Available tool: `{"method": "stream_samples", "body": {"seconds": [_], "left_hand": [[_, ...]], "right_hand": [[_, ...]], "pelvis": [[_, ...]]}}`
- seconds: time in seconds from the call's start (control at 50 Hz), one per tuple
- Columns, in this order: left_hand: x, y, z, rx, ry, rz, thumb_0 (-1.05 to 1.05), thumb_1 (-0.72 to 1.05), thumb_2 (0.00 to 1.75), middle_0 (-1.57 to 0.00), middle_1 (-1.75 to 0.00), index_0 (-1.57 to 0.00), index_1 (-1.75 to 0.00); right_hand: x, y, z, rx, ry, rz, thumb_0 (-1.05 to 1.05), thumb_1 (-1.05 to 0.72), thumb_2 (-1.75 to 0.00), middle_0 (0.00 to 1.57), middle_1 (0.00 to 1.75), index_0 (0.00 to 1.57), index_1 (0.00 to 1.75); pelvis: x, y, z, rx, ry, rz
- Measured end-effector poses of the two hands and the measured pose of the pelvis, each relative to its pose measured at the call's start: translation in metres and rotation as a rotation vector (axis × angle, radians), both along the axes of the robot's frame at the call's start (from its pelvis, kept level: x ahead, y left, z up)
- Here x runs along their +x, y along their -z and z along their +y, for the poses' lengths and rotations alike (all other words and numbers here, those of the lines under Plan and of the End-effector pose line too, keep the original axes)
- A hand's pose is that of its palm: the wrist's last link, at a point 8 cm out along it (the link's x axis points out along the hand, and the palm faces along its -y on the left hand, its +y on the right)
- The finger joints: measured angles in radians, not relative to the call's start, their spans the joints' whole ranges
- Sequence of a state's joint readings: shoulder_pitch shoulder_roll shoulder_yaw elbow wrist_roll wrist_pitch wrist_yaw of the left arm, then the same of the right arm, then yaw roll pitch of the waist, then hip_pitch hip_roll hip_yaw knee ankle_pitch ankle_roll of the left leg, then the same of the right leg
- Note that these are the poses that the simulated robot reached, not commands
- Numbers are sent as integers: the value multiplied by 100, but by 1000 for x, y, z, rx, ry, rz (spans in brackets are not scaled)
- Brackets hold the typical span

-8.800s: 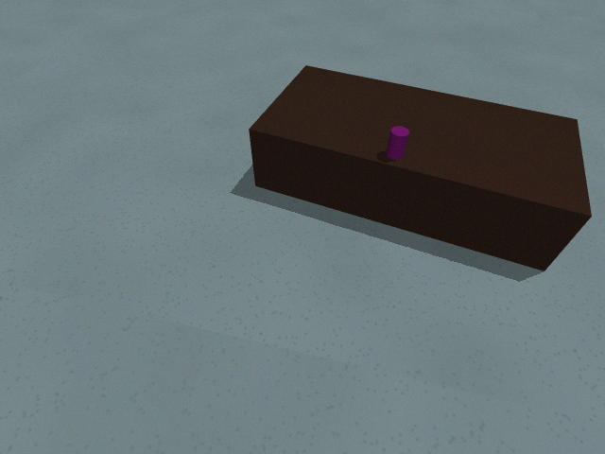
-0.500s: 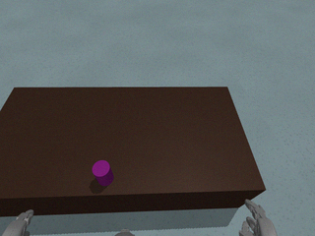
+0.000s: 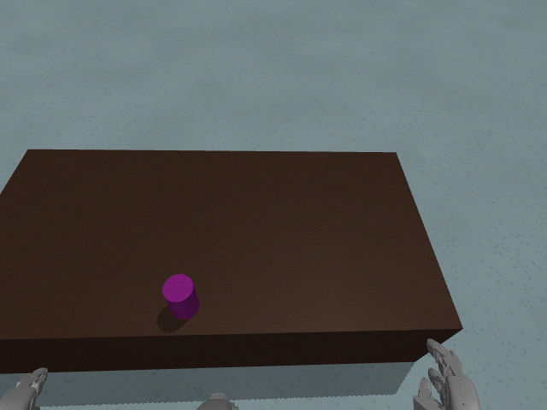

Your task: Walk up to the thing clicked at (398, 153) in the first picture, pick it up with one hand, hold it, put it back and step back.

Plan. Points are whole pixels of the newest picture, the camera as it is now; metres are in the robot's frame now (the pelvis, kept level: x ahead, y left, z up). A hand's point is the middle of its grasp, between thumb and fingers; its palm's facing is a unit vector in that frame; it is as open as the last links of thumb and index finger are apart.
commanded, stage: go down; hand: left
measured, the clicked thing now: (182, 297) +0.43 +0.22 -0.32
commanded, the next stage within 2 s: none
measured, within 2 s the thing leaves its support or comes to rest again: neither
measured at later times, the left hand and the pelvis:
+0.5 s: hand (41, 341) +0.24 +0.34 -0.05, palm faces +0.19 -0.94 -0.28, open 17.3 cm; pelvis -0.01 +0.00 +0.00, yaw +0 degrees
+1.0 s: hand (28, 304) +0.29 +0.38 -0.04, palm faces +0.22 -0.96 -0.19, open 17.2 cm; pelvis -0.01 +0.00 -0.01, yaw -2 degrees
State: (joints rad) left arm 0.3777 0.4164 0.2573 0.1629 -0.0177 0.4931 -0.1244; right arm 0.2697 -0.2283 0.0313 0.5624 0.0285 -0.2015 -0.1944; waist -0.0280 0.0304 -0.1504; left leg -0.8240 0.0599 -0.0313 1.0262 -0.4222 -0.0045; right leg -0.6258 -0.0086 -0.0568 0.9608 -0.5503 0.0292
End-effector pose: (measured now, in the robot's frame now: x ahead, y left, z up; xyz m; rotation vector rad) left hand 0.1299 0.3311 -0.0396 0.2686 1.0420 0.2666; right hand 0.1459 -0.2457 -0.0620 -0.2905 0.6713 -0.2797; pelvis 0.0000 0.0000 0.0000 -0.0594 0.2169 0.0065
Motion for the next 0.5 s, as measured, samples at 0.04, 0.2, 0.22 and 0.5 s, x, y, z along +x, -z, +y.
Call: {"method": "stream_samples", "body": {"seconds": [0.04, 0.2, 0.22, 0.5], "left_hand": [[0, 0, 1, 0, -1, 2, -1, -55, 8, -7, -5, -5, -7], [11, -3, 9, 5, -16, -43, -1, -53, 10, -7, -5, -4, -8], [14, -3, 10, 6, -18, -51, -1, -53, 10, -7, -5, -4, -8], [88, -23, 56, -26, -17, -266, -1, -51, 11, -6, -4, -3, -7]], "right_hand": [[0, 0, 0, 0, 1, -2, 1, -87, -89, 21, 30, 20, 30], [0, 0, -1, -13, -4, -2, 1, -88, -89, 21, 30, 20, 30], [0, 1, -1, -14, -5, -1, 1, -88, -89, 21, 30, 20, 30], [-22, 9, -17, -61, -8, 86, 1, -90, -90, 21, 30, 20, 30]], "pelvis": [[1, 0, 0, 0, 0, 1], [1, 1, -1, -1, -2, -1], [1, 1, -1, -1, -2, -1], [-5, 3, -4, -3, 5, 25]]}}
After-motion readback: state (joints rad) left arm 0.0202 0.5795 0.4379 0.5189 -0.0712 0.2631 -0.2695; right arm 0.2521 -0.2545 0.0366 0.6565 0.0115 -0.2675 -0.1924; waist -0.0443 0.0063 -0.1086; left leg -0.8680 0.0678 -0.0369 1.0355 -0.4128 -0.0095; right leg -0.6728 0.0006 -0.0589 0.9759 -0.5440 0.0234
